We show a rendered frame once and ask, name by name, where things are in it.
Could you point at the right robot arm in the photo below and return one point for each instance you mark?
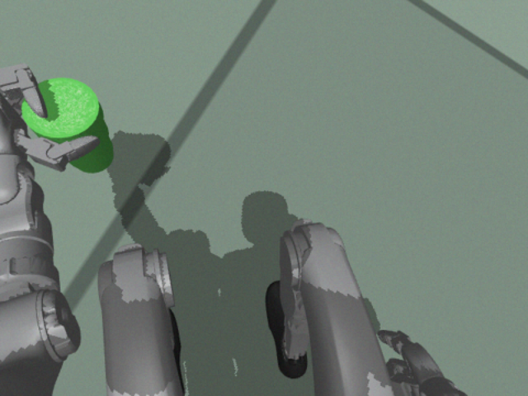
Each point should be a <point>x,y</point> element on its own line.
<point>439,386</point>

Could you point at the right robot hand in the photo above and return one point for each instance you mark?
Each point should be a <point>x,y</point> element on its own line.
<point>417,365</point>

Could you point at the cup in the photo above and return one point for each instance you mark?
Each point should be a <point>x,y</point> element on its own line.
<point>73,112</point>

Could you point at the left robot hand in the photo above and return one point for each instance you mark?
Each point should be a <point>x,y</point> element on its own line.
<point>16,83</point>

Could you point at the right robot foot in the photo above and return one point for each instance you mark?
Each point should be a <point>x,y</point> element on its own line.
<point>289,367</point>

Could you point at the left robot foot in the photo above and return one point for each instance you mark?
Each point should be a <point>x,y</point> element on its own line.
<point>177,347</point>

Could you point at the left robot arm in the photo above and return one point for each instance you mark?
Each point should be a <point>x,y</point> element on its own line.
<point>37,328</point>

